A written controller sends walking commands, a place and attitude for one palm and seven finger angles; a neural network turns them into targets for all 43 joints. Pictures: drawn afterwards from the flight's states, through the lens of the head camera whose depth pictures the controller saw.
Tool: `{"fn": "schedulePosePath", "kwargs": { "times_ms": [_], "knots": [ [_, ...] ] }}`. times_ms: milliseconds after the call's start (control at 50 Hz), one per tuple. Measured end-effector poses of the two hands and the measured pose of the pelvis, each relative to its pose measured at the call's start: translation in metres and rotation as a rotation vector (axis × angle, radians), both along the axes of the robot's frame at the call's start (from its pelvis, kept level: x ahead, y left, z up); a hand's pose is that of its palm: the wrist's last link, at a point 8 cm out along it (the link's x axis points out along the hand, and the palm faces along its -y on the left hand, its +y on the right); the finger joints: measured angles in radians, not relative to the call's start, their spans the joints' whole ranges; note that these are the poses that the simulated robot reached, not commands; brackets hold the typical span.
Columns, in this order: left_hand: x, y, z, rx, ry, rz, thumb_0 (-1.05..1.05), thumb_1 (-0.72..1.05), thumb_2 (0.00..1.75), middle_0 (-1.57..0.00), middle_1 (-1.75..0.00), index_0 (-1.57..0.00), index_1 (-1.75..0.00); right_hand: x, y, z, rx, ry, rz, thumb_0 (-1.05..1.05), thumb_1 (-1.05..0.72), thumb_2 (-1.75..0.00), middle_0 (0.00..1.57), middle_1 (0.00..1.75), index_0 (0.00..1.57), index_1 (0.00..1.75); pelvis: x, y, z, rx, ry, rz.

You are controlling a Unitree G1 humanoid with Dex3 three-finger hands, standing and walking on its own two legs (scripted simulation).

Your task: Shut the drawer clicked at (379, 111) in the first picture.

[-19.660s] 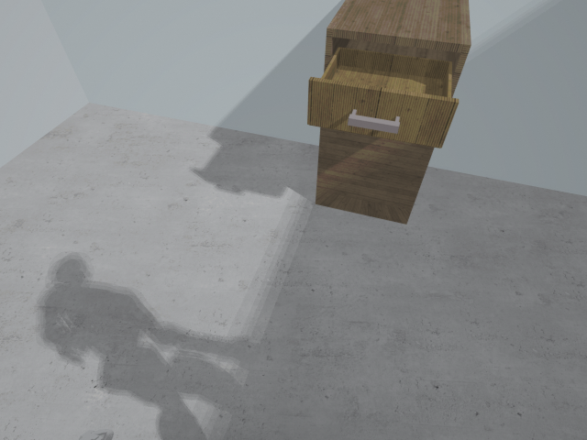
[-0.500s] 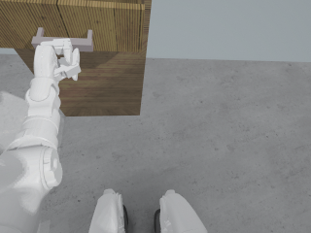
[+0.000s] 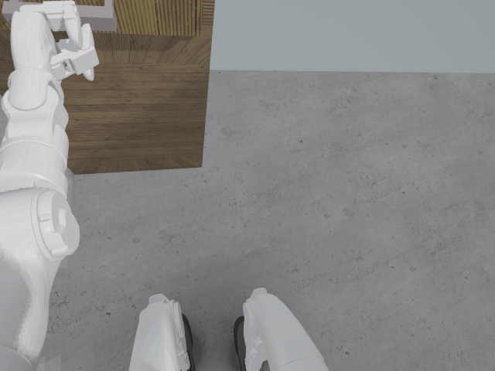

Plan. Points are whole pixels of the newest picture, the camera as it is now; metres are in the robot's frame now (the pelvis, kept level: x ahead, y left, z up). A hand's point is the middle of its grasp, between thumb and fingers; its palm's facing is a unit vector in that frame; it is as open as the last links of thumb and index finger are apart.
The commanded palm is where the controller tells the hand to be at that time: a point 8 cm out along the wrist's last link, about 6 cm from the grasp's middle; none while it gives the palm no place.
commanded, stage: push the drawer shut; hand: left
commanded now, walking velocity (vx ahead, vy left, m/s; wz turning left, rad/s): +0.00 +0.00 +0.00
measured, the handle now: (63, 6) +0.65 +0.19 +0.07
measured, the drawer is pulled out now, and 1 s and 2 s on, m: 0.03 0.00 0.00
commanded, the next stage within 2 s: pull the fist back off the drawer in 0.46 s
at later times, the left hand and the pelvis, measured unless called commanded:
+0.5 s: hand (78, 29) +0.61 +0.17 +0.07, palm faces +0.02 -1.00 -0.05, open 3.3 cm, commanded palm +0.65 +0.16 +0.08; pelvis -0.01 +0.00 -0.02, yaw -2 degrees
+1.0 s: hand (80, 30) +0.61 +0.17 +0.07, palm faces +0.02 -1.00 -0.02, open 3.2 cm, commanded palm +0.60 +0.17 +0.08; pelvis -0.01 +0.01 -0.01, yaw -2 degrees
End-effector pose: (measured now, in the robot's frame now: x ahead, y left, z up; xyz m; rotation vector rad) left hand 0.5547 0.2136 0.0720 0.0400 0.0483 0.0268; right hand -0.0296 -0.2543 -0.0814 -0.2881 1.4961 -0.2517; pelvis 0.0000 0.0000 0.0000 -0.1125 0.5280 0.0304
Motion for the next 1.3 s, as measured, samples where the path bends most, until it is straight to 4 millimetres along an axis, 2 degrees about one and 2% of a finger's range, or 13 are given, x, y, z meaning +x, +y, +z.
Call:
{"fn": "schedulePosePath", "kwargs": {
  "times_ms": [280, 540, 940, 1120, 1300],
  "knots": [
    [0.031, 0.002, 0.001, 0.001, 0.005, -0.009, 0.02, 0.66, 0.9, -1.4, -1.6, -1.4, -1.6, -0.027, 0.005, 0.001, -0.017, 0.06, -0.04, 0.0, -0.91, -0.9, 0.2, 0.3, 0.21, 0.3, -0.003, -0.002, -0.011, -0.015, 0.043, -0.013],
    [0.037, 0.014, 0.001, 0.009, 0.014, -0.01, 0.01, 0.53, 0.86, -1.4, -1.6, -1.4, -1.6, -0.035, 0.012, 0.0, -0.03, 0.07, -0.036, 0.0, -0.9, -0.9, 0.2, 0.3, 0.21, 0.3, -0.009, 0.0, -0.016, -0.031, 0.058, -0.008],
    [0.036, 0.014, -0.001, -0.018, 0.009, -0.014, 0.02, 0.55, 0.84, -1.4, -1.6, -1.4, -1.6, -0.037, 0.021, 0.003, -0.031, 0.056, -0.028, 0.0, -0.9, -0.9, 0.2, 0.3, 0.21, 0.3, -0.012, 0.009, -0.016, -0.039, 0.059, -0.011],
    [0.027, 0.007, -0.002, -0.018, 0.007, 0.008, 0.0, 0.71, 0.84, -1.4, -1.6, -1.4, -1.6, -0.026, 0.027, 0.006, 0.024, 0.05, -0.054, 0.0, -0.9, -0.9, 0.2, 0.3, 0.21, 0.3, -0.001, 0.011, -0.003, -0.021, 0.041, -0.022],
    [0.013, 0.011, 0.001, -0.012, 0.019, 0.027, 0.01, 0.86, 0.89, -1.4, -1.6, -1.4, -1.6, 0.007, 0.018, 0.01, 0.057, 0.022, -0.036, 0.0, -0.9, -0.9, 0.2, 0.3, 0.21, 0.3, 0.018, 0.006, 0.013, 0.0, 0.009, -0.02]
  ]
}}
